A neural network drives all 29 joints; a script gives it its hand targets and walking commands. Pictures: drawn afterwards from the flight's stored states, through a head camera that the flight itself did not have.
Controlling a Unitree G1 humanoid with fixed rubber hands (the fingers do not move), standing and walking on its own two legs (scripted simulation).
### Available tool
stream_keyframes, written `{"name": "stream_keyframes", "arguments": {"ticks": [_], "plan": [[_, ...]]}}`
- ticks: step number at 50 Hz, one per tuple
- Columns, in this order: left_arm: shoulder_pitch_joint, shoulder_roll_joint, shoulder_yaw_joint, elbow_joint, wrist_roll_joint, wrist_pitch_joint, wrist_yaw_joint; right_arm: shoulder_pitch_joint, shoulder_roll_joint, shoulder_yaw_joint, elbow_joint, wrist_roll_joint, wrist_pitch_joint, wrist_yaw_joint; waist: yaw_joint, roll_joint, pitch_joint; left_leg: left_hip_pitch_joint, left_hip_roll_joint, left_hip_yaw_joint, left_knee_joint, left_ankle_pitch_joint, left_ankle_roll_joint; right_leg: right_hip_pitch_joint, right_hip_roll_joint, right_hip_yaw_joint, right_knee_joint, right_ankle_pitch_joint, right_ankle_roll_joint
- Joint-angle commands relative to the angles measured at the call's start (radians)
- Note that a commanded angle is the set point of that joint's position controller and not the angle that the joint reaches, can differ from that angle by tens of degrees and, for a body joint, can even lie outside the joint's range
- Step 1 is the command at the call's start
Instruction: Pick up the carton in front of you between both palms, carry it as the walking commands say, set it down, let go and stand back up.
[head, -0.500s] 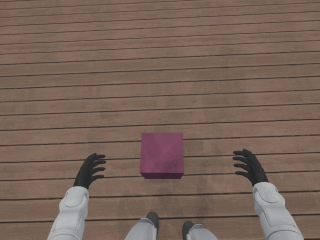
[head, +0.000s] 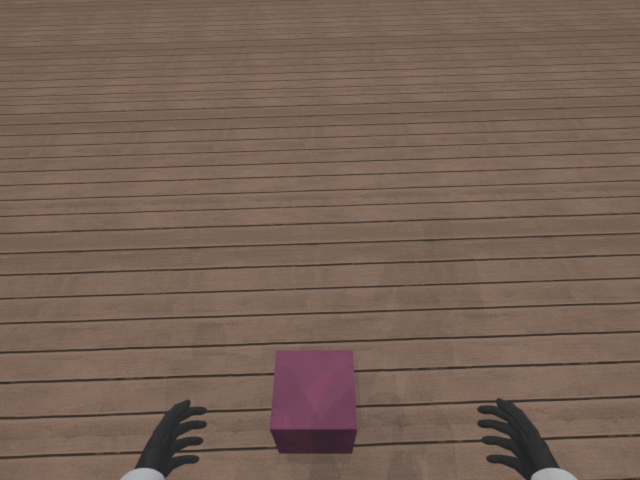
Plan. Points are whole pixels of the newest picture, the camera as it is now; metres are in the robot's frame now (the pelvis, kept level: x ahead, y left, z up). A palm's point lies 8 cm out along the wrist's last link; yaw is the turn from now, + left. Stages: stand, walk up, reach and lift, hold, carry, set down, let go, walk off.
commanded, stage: let go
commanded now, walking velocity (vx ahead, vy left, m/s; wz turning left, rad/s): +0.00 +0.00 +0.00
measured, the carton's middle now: (315, 403) +0.42 +0.05 -0.65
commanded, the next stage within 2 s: stand in 0.18 s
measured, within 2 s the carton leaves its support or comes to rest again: neither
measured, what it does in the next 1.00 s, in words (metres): stands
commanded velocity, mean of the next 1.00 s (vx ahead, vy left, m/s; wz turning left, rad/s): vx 0.00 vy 0.00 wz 0.00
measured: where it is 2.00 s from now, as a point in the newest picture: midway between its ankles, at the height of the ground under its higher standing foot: outside the picture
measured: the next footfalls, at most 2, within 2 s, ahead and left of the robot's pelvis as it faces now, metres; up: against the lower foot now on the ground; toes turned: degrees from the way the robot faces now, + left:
none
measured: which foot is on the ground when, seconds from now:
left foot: down 0.00-1.00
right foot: down 0.00-1.00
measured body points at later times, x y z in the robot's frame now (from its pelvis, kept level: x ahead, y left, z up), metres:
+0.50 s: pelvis +0.02 +0.01 +0.00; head +0.02 +0.02 +0.45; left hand +0.16 +0.30 -0.10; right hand +0.16 -0.28 -0.09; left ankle +0.00 +0.12 -0.74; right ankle -0.04 -0.10 -0.74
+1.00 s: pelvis +0.01 +0.02 +0.00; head +0.01 +0.03 +0.45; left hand +0.15 +0.31 -0.10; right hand +0.14 -0.28 -0.10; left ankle +0.00 +0.12 -0.74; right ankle -0.04 -0.10 -0.74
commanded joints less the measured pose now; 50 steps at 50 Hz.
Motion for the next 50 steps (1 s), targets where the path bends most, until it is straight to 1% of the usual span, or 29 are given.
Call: {"name": "stream_keyframes", "arguments": {"ticks": [1,7,8,9,10,11,12,13,14,15,18,20,23,30,39,50], "plan": [[-0.025,0.097,0.031,-0.096,0.003,-0.001,0.005,-0.036,-0.089,-0.031,-0.095,-0.005,-0.001,-0.002,0.003,0.019,-0.043,0.167,0.003,0.026,-0.018,0.192,-0.017,-0.158,-0.042,-0.007,-0.113,0.202,0.040],[-0.028,0.093,0.029,-0.097,0.002,-0.002,0.006,-0.039,-0.090,-0.034,-0.099,-0.011,0.001,-0.003,0.000,0.014,-0.065,0.169,0.008,0.018,-0.024,0.238,-0.015,-0.112,-0.031,-0.009,-0.098,0.266,0.046],[-0.045,0.124,0.043,-0.138,0.024,0.052,0.033,0.025,-0.090,-0.041,-0.034,0.003,-0.029,-0.024,-0.003,0.042,-0.118,0.135,-0.018,0.027,0.008,0.222,-0.025,-0.057,-0.037,0.000,-0.062,0.347,0.043],[-0.031,0.114,0.026,-0.125,0.015,0.064,0.042,0.002,-0.090,-0.030,-0.058,0.008,-0.037,-0.033,-0.005,0.014,-0.110,0.114,-0.014,0.022,0.012,0.216,-0.020,-0.063,-0.037,-0.001,-0.048,0.369,0.047],[-0.056,0.216,0.049,0.005,0.007,-0.006,0.081,-0.073,-0.204,-0.042,0.073,-0.040,-0.060,-0.067,0.029,-0.053,-0.095,-0.036,0.073,-0.014,0.016,0.166,-0.033,-0.165,-0.073,0.028,-0.052,0.195,0.063],[-0.034,0.217,0.050,0.021,0.020,-0.039,0.091,-0.053,-0.208,-0.049,0.080,-0.038,-0.073,-0.079,0.015,-0.042,-0.103,-0.045,0.073,-0.029,0.014,0.109,-0.027,-0.147,-0.078,0.048,-0.063,0.120,0.060],[-0.041,0.210,0.046,0.032,0.025,-0.059,0.091,-0.060,-0.206,-0.045,0.098,-0.043,-0.083,-0.081,0.008,-0.023,-0.099,-0.057,0.074,-0.036,0.006,0.052,-0.025,-0.168,-0.082,0.066,-0.072,0.050,0.054],[-0.047,0.206,0.042,0.048,0.029,-0.074,0.091,-0.064,-0.207,-0.045,0.118,-0.046,-0.092,-0.083,0.004,-0.002,-0.094,-0.061,0.078,-0.045,-0.002,0.018,-0.019,-0.180,-0.082,0.071,-0.073,0.016,0.045],[-0.049,0.197,0.040,0.061,0.029,-0.086,0.089,-0.072,-0.207,-0.044,0.134,-0.043,-0.100,-0.086,0.001,0.022,-0.095,-0.068,0.084,-0.057,-0.007,0.009,-0.014,-0.181,-0.080,0.071,-0.063,0.022,0.040],[-0.052,0.198,0.038,0.076,0.028,-0.095,0.085,-0.083,-0.211,-0.042,0.148,-0.039,-0.107,-0.084,0.005,0.034,-0.113,-0.071,0.092,-0.065,-0.007,0.038,-0.009,-0.166,-0.080,0.068,-0.050,0.067,0.038],[-0.049,0.215,0.037,0.121,0.025,-0.111,0.084,-0.095,-0.220,-0.039,0.187,-0.035,-0.122,-0.083,0.006,0.025,-0.152,-0.053,0.103,-0.073,0.009,0.160,-0.001,-0.137,-0.091,0.074,-0.038,0.184,0.038],[-0.047,0.227,0.037,0.146,0.023,-0.117,0.088,-0.091,-0.230,-0.039,0.211,-0.036,-0.127,-0.085,0.003,0.029,-0.169,-0.031,0.106,-0.076,0.015,0.219,0.001,-0.128,-0.096,0.079,-0.035,0.234,0.036],[-0.042,0.245,0.035,0.182,0.021,-0.124,0.094,-0.087,-0.246,-0.039,0.244,-0.038,-0.133,-0.090,-0.001,0.039,-0.179,-0.010,0.112,-0.082,0.017,0.273,0.004,-0.117,-0.099,0.082,-0.033,0.274,0.035],[-0.042,0.268,0.026,0.245,0.019,-0.135,0.100,-0.094,-0.276,-0.036,0.301,-0.035,-0.140,-0.095,-0.003,0.036,-0.175,0.017,0.122,-0.092,0.014,0.337,0.013,-0.103,-0.108,0.089,-0.033,0.324,0.034],[-0.055,0.279,0.016,0.305,0.015,-0.140,0.104,-0.111,-0.289,-0.028,0.357,-0.030,-0.144,-0.098,-0.001,0.027,-0.167,0.042,0.128,-0.096,-0.006,0.365,0.017,-0.087,-0.116,0.093,-0.051,0.343,0.032],[-0.075,0.294,0.006,0.374,0.013,-0.146,0.103,-0.128,-0.302,-0.022,0.424,-0.025,-0.147,-0.096,-0.001,0.023,-0.142,0.048,0.135,-0.104,-0.058,0.293,0.020,-0.083,-0.128,0.108,-0.102,0.290,0.026]]}}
